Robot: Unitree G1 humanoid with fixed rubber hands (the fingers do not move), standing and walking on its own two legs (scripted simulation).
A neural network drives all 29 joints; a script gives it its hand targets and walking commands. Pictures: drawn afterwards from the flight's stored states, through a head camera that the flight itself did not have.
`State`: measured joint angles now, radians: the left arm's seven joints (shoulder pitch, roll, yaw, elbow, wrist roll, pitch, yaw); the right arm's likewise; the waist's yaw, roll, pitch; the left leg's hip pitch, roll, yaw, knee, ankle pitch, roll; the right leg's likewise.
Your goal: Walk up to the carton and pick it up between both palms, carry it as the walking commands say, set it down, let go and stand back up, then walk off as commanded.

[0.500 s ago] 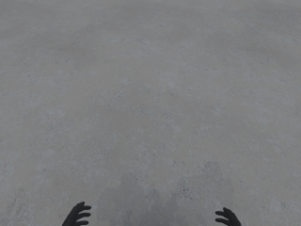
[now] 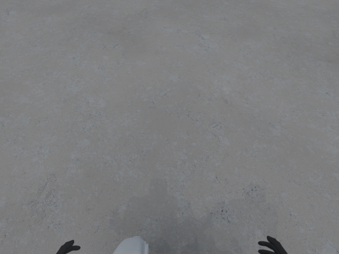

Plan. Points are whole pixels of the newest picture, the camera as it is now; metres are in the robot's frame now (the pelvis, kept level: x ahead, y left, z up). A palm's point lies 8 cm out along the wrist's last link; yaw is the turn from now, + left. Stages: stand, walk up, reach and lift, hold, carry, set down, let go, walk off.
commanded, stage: walk up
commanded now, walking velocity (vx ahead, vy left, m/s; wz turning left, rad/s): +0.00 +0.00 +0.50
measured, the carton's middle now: out of the picture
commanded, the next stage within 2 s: none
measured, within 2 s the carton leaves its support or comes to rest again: neither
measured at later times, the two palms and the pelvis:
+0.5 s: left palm out of the picture +0.03 +0.30 -0.10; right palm out of the picture +0.09 -0.22 -0.10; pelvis -0.03 +0.03 +0.01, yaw +12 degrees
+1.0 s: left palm out of the picture -0.12 +0.32 -0.13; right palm (222, 233) +0.19 -0.13 -0.10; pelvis -0.04 +0.05 +0.00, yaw +27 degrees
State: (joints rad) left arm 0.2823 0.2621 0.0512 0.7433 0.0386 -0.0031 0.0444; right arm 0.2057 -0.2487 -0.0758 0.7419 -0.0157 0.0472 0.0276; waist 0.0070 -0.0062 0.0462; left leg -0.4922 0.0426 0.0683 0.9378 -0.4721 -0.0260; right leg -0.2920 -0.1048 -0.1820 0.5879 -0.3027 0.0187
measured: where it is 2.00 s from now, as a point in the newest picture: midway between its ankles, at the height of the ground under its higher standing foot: outside the picture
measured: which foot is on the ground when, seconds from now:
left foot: up 0.00-0.06, down 0.08-0.56, up 0.58-0.90, down 0.92-1.00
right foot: down 0.00-0.08, up 0.10-0.54, down 0.56-0.92, up 0.94-1.00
